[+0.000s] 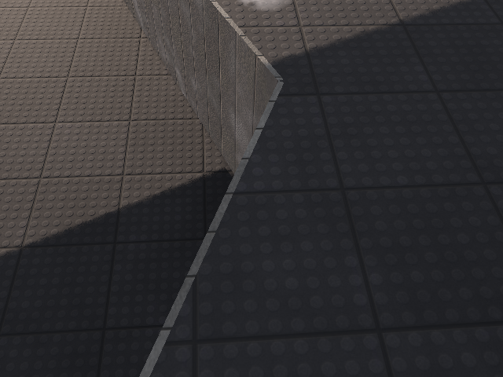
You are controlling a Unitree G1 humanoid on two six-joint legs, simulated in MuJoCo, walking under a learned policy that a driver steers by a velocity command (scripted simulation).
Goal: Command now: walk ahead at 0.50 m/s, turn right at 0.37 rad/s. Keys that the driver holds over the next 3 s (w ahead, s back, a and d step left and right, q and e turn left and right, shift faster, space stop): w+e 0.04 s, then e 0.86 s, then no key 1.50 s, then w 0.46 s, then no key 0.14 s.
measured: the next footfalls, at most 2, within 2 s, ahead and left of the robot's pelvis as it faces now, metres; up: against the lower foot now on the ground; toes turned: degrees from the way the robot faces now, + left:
right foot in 0.38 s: +0.28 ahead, -0.16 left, +0.00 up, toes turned -15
left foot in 0.80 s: +0.35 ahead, +0.03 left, +0.00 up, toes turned -33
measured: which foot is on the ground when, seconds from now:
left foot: down 0.00-0.40, up 0.42-0.78, down 0.80-1.00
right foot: up 0.00-0.36, down 0.38-0.80, up 0.82-1.00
